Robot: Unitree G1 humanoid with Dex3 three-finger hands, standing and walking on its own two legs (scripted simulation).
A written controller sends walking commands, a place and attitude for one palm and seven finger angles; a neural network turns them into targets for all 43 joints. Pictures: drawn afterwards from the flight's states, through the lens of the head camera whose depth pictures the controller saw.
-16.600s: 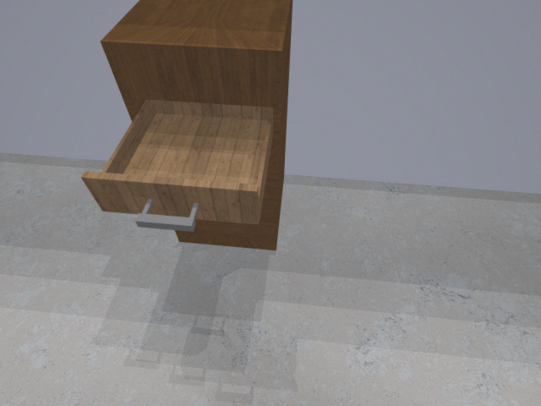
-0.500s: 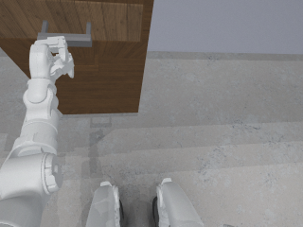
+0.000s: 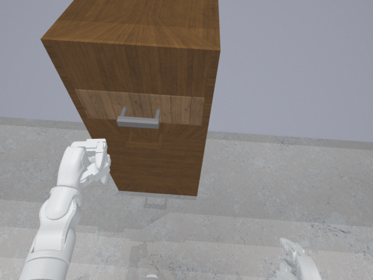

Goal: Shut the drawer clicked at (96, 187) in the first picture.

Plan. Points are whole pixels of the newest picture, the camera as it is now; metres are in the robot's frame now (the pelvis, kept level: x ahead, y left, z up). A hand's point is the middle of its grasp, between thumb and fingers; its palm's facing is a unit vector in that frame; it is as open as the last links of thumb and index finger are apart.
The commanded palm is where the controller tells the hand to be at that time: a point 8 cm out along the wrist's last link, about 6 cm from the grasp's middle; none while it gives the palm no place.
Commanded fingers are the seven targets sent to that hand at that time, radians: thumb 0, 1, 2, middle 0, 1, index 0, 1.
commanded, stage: draw the hand back to the body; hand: left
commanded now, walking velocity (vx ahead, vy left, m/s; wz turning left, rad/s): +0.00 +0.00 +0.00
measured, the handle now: (139, 116) +0.58 +0.16 -0.05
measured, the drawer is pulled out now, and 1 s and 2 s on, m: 0.00 0.00 0.00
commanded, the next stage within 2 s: step back with the hand held close in 0.82 s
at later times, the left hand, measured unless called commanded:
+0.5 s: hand (30, 198) +0.22 +0.22 +0.17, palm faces +0.32 -0.89 -0.34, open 3.2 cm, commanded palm +0.17 +0.27 +0.20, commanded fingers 0.00 0.90 0.90 -1.40 -1.60 -1.40 -1.60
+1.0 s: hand out of the picture +0.17 +0.23 +0.21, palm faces +0.40 -0.83 -0.39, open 3.2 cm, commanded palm +0.13 +0.27 +0.22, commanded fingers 0.00 0.90 0.90 -1.40 -1.60 -1.40 -1.60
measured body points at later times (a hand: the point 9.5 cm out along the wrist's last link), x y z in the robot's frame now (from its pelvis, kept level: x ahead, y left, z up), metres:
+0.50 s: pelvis +0.01 +0.00 +0.05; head -0.01 -0.03 +0.50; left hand +0.20 +0.27 +0.19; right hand +0.21 -0.21 -0.03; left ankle -0.01 +0.10 -0.69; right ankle -0.03 -0.12 -0.69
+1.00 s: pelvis +0.00 -0.01 +0.05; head -0.03 -0.03 +0.50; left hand +0.15 +0.27 +0.23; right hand +0.18 -0.23 -0.03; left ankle +0.00 +0.10 -0.69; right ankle -0.03 -0.12 -0.69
